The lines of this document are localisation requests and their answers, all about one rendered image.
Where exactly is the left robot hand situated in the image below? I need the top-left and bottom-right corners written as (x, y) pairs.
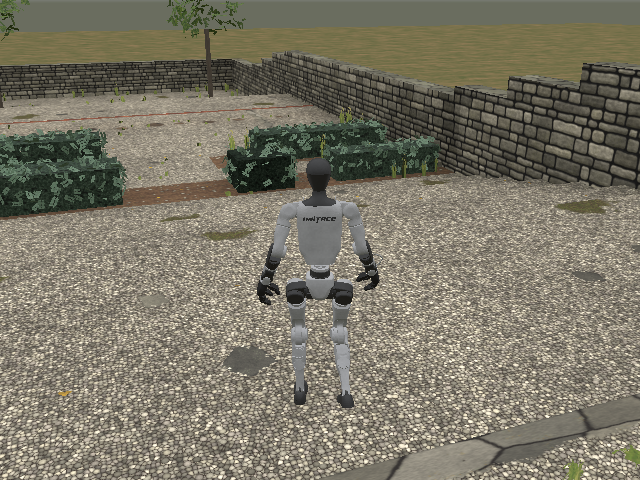
top-left (257, 280), bottom-right (280, 305)

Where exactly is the right robot hand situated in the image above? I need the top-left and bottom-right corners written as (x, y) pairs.
top-left (356, 271), bottom-right (380, 291)

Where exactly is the robot left forearm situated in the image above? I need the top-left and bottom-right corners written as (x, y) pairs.
top-left (260, 243), bottom-right (281, 285)

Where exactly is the robot right forearm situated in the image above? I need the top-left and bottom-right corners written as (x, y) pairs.
top-left (359, 240), bottom-right (378, 276)

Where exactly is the robot head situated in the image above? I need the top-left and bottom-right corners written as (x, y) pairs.
top-left (302, 158), bottom-right (336, 207)

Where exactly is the robot left upper arm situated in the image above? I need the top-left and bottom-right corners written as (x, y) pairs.
top-left (271, 202), bottom-right (299, 259)

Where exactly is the left robot foot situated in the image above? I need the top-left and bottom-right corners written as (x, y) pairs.
top-left (294, 380), bottom-right (308, 405)

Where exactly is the robot right upper arm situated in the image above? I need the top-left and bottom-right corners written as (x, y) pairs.
top-left (340, 201), bottom-right (369, 256)

